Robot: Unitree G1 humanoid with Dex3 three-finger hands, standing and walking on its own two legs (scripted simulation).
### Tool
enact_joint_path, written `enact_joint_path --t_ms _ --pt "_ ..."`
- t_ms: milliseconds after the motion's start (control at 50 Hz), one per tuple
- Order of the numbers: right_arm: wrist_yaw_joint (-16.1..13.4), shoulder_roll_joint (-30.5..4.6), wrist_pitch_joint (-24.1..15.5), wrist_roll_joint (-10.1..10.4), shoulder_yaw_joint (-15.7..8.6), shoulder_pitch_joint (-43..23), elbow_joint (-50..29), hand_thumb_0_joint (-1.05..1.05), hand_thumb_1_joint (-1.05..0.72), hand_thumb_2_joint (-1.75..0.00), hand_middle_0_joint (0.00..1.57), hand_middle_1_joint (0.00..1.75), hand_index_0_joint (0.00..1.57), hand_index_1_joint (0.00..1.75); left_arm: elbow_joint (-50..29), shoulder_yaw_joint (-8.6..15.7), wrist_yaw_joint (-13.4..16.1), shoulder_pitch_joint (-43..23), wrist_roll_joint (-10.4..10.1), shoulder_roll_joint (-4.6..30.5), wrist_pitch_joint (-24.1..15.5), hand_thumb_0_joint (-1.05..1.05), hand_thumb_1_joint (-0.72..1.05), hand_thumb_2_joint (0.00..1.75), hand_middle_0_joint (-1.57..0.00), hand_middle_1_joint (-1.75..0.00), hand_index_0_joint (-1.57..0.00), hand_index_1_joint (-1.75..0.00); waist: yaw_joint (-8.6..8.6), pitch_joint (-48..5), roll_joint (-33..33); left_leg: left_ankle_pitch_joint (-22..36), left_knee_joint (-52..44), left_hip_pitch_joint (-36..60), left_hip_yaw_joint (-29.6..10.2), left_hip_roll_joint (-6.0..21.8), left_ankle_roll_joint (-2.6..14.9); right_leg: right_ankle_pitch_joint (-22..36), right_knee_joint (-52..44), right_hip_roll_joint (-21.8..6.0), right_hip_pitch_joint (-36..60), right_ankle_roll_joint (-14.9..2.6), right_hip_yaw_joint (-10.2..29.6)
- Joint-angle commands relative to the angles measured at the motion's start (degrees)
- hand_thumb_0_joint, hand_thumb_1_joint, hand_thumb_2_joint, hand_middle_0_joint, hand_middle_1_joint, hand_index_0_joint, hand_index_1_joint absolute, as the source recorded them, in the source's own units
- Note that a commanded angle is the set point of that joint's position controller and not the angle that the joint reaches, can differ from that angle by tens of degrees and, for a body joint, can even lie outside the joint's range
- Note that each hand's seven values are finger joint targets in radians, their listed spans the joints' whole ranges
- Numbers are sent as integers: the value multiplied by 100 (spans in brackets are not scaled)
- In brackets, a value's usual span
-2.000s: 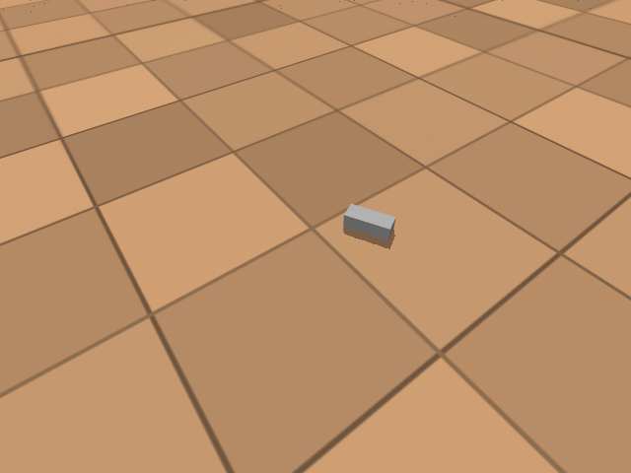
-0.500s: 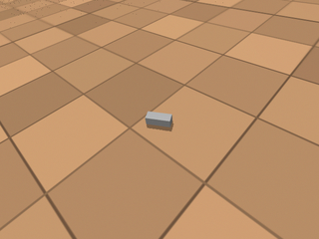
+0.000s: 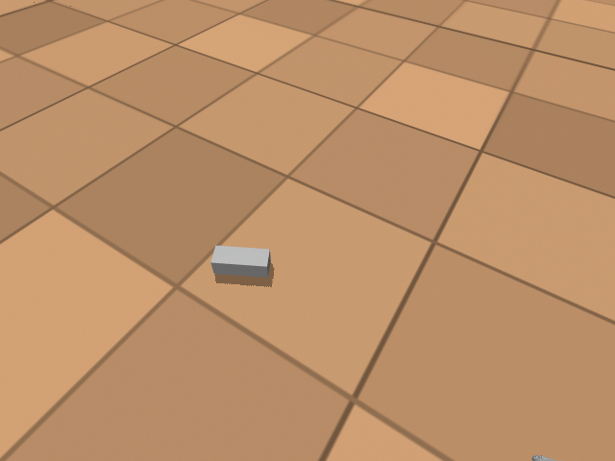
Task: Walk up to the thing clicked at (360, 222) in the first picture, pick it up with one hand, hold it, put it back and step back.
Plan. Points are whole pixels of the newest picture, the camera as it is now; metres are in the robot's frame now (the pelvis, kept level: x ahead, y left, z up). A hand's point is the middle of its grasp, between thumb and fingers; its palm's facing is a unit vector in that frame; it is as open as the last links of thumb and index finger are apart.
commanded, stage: walk up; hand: left
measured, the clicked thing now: (241, 261) +0.93 +0.24 -0.72
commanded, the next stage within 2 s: none
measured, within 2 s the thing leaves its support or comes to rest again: neither
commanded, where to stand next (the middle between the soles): +0.51 +0.05 m, yaw -6 degrees
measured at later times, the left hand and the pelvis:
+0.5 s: hand (169, 355) +0.30 +0.23 -0.11, palm faces -0.08 -0.91 -0.40, open 7.3 cm; pelvis +0.20 -0.02 +0.01, yaw -5 degrees
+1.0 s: hand (136, 287) +0.45 +0.33 -0.14, palm faces -0.17 -0.92 -0.36, open 7.3 cm; pelvis +0.36 +0.06 +0.01, yaw -7 degrees
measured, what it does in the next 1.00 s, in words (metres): walks ahead: right foot, then left foot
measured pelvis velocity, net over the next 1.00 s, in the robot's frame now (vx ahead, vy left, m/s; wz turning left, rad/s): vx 0.36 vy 0.06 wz -0.12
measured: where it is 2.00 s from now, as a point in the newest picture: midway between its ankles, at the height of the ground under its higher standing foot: (287, 380)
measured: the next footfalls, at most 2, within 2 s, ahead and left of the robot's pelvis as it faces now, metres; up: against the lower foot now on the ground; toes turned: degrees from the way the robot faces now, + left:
right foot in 0.30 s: +0.29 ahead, -0.14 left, +0.00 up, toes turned -6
left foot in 0.76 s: +0.44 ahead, +0.16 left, +0.00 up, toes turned -1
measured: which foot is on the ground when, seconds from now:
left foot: down 0.00-0.32, up 0.34-0.74, down 0.76-1.00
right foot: up 0.00-0.28, down 0.30-0.80, up 0.82-1.00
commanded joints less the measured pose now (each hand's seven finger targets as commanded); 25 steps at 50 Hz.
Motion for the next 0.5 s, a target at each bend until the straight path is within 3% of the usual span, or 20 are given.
enact_joint_path --t_ms 0,40,60,100,120,160,180,220,260,280,300,320,340,360,400,420,460,480 --pt "-186 -1490 -137 124 -314 363 -392 0 -90 -90 20 30 20 30 -375 362 -9 359 -150 1092 -197 0 90 90 -20 -30 -20 -30 11 -58 954 1113 -2003 1100 -1456 1185 956 598 215 -429 -1444 -2 221" --pt "-183 -1470 -165 101 -286 354 -416 0 -90 -90 20 30 20 30 -380 329 -91 383 -153 935 -133 0 90 90 -20 -30 -20 -30 58 -126 1039 1630 -1931 892 -811 918 929 879 -328 -395 -1096 126 25" --pt "-182 -1496 -161 89 -277 382 -440 0 -90 -90 20 30 20 30 -434 318 -129 265 -155 880 -112 0 90 90 -20 -30 -20 -30 40 -87 1177 1648 -1964 956 -650 876 969 977 -615 -398 -1143 168 -78" --pt "-192 -1542 -145 66 -289 534 -481 0 -90 -90 20 30 20 30 -602 295 -164 -145 -115 830 -107 0 90 90 -20 -30 -20 -30 -94 -31 1199 2209 -1874 1287 -552 969 1151 1027 -1309 -430 -1372 254 -200" --pt "-191 -1590 -133 71 -296 545 -509 0 -90 -90 20 30 20 30 -708 303 -183 -365 -87 830 -106 0 90 90 -20 -30 -20 -30 -139 -20 1172 2340 -1832 1341 -503 1080 1226 1085 -1655 -500 -1367 238 -295" --pt "-187 -1677 -112 74 -325 481 -577 0 -90 -90 20 30 20 30 -750 311 -206 -519 -55 795 -128 0 90 90 -20 -30 -20 -30 -96 -112 1128 2298 -1651 1098 -376 1162 1151 1434 -2406 -608 -740 148 -449" --pt "-177 -1660 -76 70 -319 426 -602 0 -90 -90 20 30 20 30 -740 328 -208 -555 -37 824 -149 0 90 90 -20 -30 -20 -30 -112 -183 1106 2123 -1493 1066 -310 1071 1093 1562 -2675 -514 -487 121 -582" --pt "-177 -1633 -32 63 -313 387 -658 0 -90 -90 20 30 20 30 -617 370 -195 -360 -34 825 -167 0 90 90 -20 -30 -20 -30 20 -319 985 1460 -1254 833 -353 1081 1022 1830 -2838 -429 130 47 -671" --pt "-157 -1439 21 91 -237 392 -722 0 -90 -90 20 30 20 30 -391 488 -138 130 -7 1040 -221 0 90 90 -20 -30 -20 -30 331 -575 209 1282 -186 299 -168 831 792 1981 -3291 -171 1377 -37 -763" --pt "-148 -1116 22 98 -120 676 -716 0 -90 -90 20 30 20 30 -270 616 -74 592 -5 1310 -274 0 90 90 -20 -30 -20 -30 559 -934 -624 934 1095 -106 65 467 590 1543 -3492 -293 2178 -134 -330" --pt "-132 -779 40 108 5 1077 -758 0 -90 -90 20 30 20 30 -319 751 11 944 7 1770 -317 0 90 90 -20 -30 -20 -30 595 -1295 -1760 -1112 2429 -980 182 -216 304 834 -4053 -1658 2815 -522 1838" --pt "-162 -1124 131 118 -49 1143 -656 0 -90 -90 20 30 20 30 -472 729 36 819 -54 1974 -330 0 90 90 -20 -30 -20 -30 546 -1058 -1282 -1627 2988 -1597 -351 -459 140 298 -4760 -2456 2652 -954 3537" --pt "-217 -1562 181 73 -166 865 -586 0 -90 -90 20 30 20 30 -519 726 51 574 -110 2004 -301 0 90 90 -20 -30 -20 -30 570 -857 -1078 -1718 3431 -1705 -558 -235 131 107 -4811 -2596 2269 -1373 3859" --pt "-242 -1580 185 72 -192 670 -503 0 -90 -90 20 30 20 30 -542 672 72 416 -166 1841 -287 0 90 90 -20 -30 -20 -30 489 -495 -709 -1435 3417 -1701 -875 -54 139 491 -4805 -2381 1792 -1253 3389" --pt "-194 -1423 210 172 -154 693 -366 0 -90 -90 20 30 20 30 -573 567 112 65 -167 1505 -306 0 90 90 -20 -30 -20 -30 259 -166 -450 -894 3162 -1461 -937 138 193 1379 -4746 -1849 1140 -939 1985" --pt "-153 -1317 242 164 -136 796 -302 0 -90 -90 20 30 20 30 -556 538 115 16 -165 1429 -330 0 90 90 -20 -30 -20 -30 146 -129 -523 -647 2865 -1292 -910 142 188 1801 -4703 -1584 960 -763 1509" --pt "-98 -1277 287 106 -163 955 -255 0 -90 -90 20 30 20 30 -578 500 117 29 -134 1333 -390 0 90 90 -20 -30 -20 -30 98 -180 -474 -236 2652 -1022 -749 65 123 2180 -4736 -1398 727 -738 1104" --pt "-71 -1242 296 64 -184 884 -269 0 -90 -90 20 30 20 30 -624 490 111 27 -100 1346 -412 0 90 90 -20 -30 -20 -30 89 -217 -466 -167 2498 -999 -683 97 75 2140 -4724 -1413 625 -905 966"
